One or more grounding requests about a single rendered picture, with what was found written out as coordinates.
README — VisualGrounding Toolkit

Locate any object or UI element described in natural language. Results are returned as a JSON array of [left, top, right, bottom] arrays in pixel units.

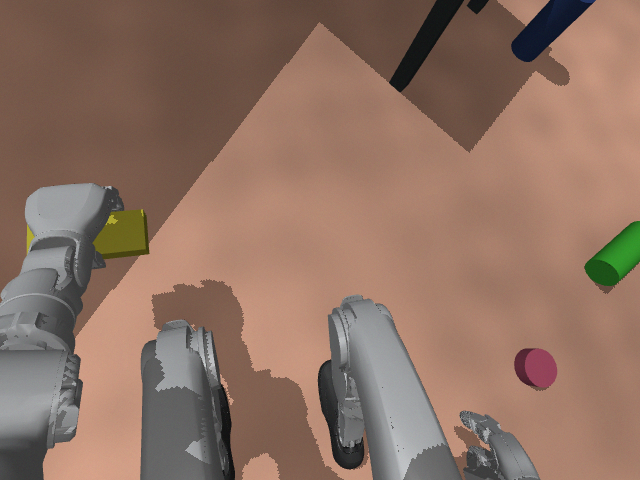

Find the right robot hand
[[460, 411, 540, 480]]

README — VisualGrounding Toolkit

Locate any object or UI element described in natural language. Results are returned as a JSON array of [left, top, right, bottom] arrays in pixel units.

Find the left robot foot
[[218, 384, 235, 480]]

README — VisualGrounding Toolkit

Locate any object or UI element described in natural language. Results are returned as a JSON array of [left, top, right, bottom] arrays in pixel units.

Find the left robot hand
[[25, 183, 124, 269]]

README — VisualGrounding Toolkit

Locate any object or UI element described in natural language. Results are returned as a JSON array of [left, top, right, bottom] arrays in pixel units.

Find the left robot arm
[[0, 230, 94, 480]]

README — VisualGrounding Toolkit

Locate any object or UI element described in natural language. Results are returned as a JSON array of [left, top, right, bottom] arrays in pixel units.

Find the right robot foot
[[318, 360, 364, 469]]

